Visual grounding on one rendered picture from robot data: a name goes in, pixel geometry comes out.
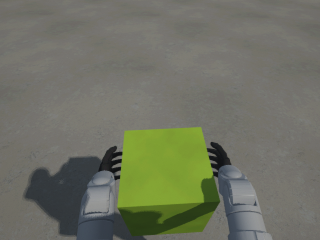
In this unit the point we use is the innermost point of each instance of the carton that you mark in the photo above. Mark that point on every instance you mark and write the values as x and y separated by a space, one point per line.
167 185

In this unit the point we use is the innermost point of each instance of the robot right forearm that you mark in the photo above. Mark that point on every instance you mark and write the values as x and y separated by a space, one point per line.
241 205

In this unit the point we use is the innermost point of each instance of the robot left forearm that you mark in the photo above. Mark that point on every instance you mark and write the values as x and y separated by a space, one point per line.
97 209

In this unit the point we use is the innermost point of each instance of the robot left hand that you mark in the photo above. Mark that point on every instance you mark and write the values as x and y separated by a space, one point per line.
107 163

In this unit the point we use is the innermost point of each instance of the robot right hand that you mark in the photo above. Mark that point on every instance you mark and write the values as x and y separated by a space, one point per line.
221 157

